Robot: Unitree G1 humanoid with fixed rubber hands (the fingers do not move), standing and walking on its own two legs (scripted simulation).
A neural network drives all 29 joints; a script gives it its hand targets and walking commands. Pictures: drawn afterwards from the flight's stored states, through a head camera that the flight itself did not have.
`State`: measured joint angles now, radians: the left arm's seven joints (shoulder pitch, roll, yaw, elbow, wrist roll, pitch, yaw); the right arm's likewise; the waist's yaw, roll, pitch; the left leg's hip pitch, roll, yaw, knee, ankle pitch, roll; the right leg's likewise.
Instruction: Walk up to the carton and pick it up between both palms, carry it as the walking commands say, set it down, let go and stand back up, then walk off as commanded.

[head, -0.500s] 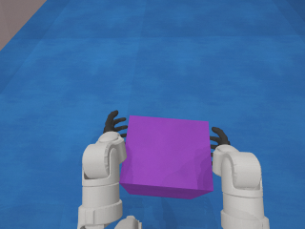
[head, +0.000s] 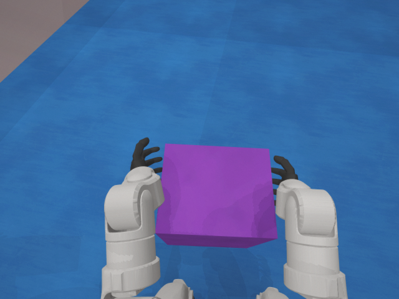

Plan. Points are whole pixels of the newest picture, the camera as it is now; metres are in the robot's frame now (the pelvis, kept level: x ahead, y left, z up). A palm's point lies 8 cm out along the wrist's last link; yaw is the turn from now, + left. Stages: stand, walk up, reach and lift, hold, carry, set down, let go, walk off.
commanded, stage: carry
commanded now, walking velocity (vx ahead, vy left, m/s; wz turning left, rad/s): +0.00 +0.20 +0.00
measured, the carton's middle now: (211, 203) +0.32 +0.03 -0.02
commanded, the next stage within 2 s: none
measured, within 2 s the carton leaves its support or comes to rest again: neither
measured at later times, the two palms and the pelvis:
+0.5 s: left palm (126, 215) +0.24 +0.16 +0.09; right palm (296, 264) +0.19 -0.10 +0.08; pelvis -0.10 +0.06 +0.01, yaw +0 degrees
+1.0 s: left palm out of the picture +0.11 +0.25 +0.08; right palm out of the picture +0.08 -0.01 +0.07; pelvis -0.21 +0.13 +0.00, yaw -2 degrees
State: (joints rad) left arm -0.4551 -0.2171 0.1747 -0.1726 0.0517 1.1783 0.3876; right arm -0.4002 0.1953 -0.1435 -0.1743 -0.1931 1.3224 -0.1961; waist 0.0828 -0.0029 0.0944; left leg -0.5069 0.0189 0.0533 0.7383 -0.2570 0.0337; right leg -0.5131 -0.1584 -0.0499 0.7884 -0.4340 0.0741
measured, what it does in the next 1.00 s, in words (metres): walks backwards: right foot, then left foot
